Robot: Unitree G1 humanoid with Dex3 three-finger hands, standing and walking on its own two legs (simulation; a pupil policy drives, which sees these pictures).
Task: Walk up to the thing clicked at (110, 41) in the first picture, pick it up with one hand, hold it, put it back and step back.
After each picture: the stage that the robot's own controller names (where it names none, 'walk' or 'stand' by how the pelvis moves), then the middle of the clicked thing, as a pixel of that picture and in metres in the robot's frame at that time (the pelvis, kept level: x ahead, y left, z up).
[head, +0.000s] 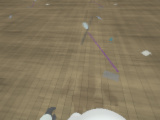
stand; (110, 40) +1.93 -0.42 -0.72
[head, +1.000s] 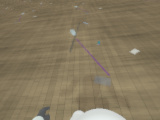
walk; (98, 43) +1.84 +0.03 -0.69
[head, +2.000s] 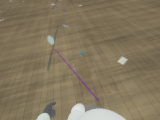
walk; (81, 54) +1.25 +0.32 -0.71
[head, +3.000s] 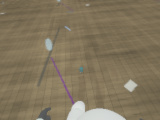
walk; (81, 70) +0.81 +0.25 -0.71
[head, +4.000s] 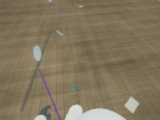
walk; (75, 86) +0.49 +0.24 -0.70
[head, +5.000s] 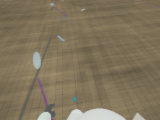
stand; (74, 100) +0.32 +0.22 -0.71
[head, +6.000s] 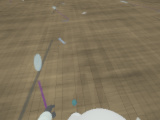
stand; (74, 103) +0.31 +0.22 -0.72
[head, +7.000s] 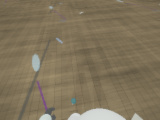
stand; (73, 101) +0.32 +0.23 -0.73
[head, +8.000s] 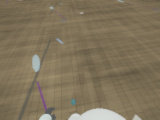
stand; (73, 102) +0.31 +0.24 -0.73
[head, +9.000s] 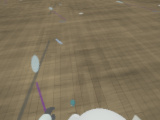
stand; (73, 103) +0.31 +0.24 -0.73
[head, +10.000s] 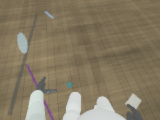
go down; (69, 85) +0.34 +0.24 -0.60
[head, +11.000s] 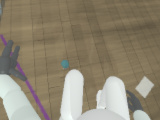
go down; (65, 64) +0.39 +0.27 -0.31
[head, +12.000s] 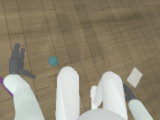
close in; (53, 62) +0.37 +0.29 -0.26
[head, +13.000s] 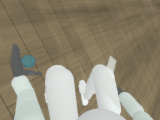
close; (28, 62) +0.35 +0.31 -0.21
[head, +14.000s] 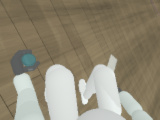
lift; (29, 61) +0.35 +0.31 -0.21
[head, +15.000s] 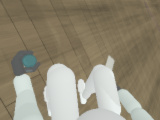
lift; (29, 62) +0.34 +0.31 -0.22
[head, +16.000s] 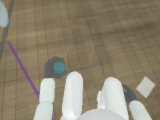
lift; (60, 69) +0.31 +0.25 -0.05
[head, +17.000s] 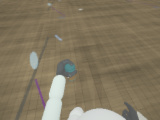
hold; (70, 72) +0.33 +0.17 +0.05
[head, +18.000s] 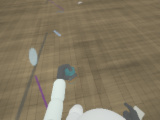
hold; (70, 75) +0.33 +0.17 +0.00
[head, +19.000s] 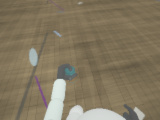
hold; (70, 74) +0.33 +0.17 +0.00
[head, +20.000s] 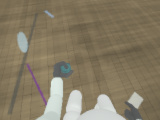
crouch; (66, 71) +0.35 +0.19 -0.06
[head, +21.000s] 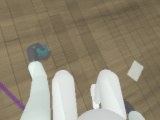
lower; (44, 53) +0.43 +0.30 -0.12
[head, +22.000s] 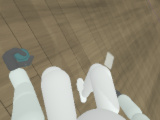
lower; (23, 58) +0.38 +0.32 -0.22
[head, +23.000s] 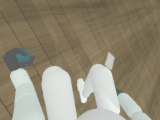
lower; (24, 58) +0.38 +0.32 -0.22
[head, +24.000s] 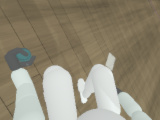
lower; (25, 58) +0.37 +0.32 -0.22
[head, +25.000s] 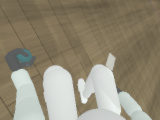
lower; (26, 58) +0.37 +0.32 -0.22
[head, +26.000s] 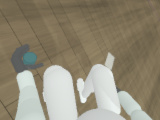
open; (29, 60) +0.36 +0.30 -0.22
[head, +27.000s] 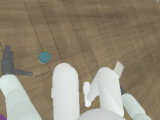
stand; (44, 58) +0.37 +0.29 -0.23
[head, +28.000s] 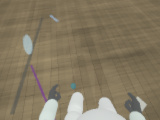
stand; (73, 86) +0.35 +0.21 -0.58
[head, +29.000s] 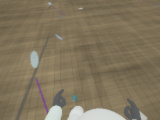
stand; (75, 98) +0.34 +0.21 -0.66
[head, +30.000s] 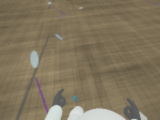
stand; (75, 98) +0.33 +0.21 -0.67
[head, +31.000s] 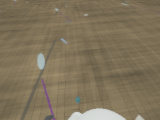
stand; (78, 100) +0.37 +0.19 -0.72
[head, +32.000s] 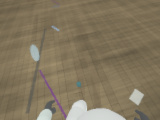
walk; (78, 84) +0.44 +0.20 -0.69
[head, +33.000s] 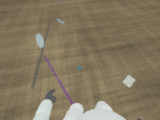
walk; (79, 68) +0.73 +0.20 -0.69
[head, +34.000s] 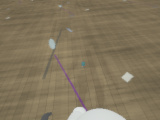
stand; (83, 64) +1.01 +0.25 -0.71
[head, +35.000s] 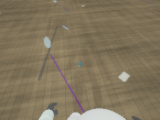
stand; (80, 64) +0.96 +0.24 -0.72
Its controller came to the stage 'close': yes
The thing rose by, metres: 0.72
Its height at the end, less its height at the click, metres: +0.00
